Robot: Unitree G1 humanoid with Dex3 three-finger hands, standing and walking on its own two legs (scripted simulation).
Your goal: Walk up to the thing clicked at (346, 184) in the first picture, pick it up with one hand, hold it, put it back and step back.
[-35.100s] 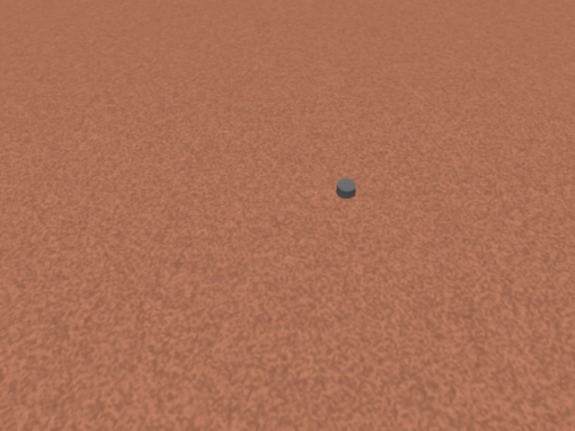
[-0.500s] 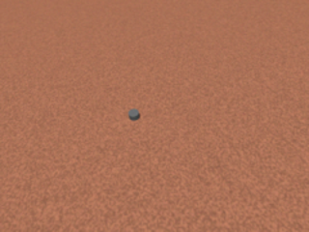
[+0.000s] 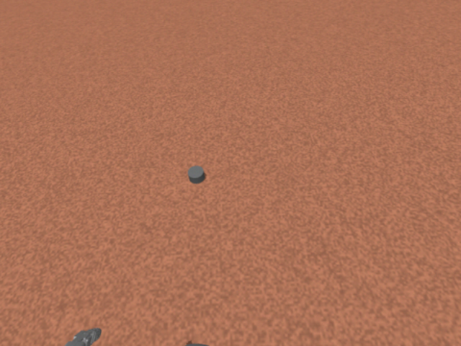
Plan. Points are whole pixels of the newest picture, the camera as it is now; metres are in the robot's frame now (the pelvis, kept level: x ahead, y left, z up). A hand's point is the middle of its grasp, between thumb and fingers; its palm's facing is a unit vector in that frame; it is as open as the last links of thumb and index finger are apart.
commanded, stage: step back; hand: left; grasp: from above
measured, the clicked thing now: (196, 174) +1.05 +0.27 -0.74
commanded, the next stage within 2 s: stand in 0.22 s
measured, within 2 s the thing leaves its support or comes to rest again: neither
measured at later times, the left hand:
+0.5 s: hand out of the picture +0.11 +0.28 -0.14, palm faces +0.00 -0.95 -0.32, open 7.4 cm
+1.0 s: hand out of the picture +0.07 +0.28 -0.14, palm faces -0.04 -0.94 -0.35, open 7.4 cm
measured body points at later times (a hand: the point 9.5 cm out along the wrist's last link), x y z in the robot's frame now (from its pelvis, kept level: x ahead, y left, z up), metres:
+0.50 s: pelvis +0.03 +0.03 +0.01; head +0.03 +0.03 +0.46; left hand +0.11 +0.33 -0.12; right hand +0.14 -0.27 -0.11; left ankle +0.03 +0.15 -0.73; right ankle +0.02 -0.10 -0.73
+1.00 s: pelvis +0.01 +0.02 +0.02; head +0.02 +0.02 +0.47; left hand +0.07 +0.32 -0.12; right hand +0.07 -0.28 -0.12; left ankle +0.03 +0.15 -0.73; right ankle +0.02 -0.10 -0.73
